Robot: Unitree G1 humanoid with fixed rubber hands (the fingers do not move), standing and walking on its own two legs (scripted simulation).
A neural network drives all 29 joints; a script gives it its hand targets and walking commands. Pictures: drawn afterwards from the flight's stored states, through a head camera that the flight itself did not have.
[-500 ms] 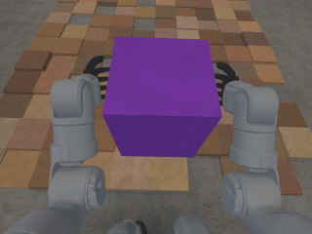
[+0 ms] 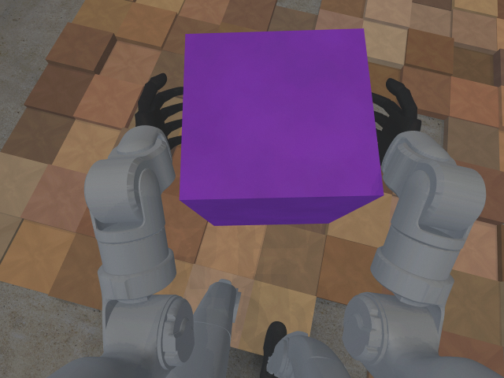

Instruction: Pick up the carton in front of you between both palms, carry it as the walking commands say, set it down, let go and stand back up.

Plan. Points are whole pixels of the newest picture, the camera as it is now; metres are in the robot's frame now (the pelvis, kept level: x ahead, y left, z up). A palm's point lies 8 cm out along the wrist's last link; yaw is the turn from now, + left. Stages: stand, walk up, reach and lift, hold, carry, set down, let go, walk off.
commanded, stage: carry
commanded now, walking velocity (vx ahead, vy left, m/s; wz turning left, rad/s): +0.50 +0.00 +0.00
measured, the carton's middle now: (272, 149) +0.42 +0.05 +0.02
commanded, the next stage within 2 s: none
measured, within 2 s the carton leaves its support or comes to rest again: neither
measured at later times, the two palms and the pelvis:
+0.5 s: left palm out of the picture +0.75 +0.16 +0.17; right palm out of the picture +0.70 -0.14 +0.17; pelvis +0.34 +0.05 +0.01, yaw -2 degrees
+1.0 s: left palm out of the picture +0.96 +0.18 +0.05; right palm out of the picture +0.98 -0.12 +0.04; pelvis +0.61 -0.01 -0.03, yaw +1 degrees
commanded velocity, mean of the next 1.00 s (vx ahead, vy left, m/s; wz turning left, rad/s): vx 0.50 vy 0.00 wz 0.00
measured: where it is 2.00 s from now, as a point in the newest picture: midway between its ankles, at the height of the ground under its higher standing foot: (291, 87)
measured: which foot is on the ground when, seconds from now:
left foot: up 0.00-0.12, down 0.14-0.64, up 0.66-1.00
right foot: down 0.00-0.16, up 0.18-0.60, down 0.62-1.00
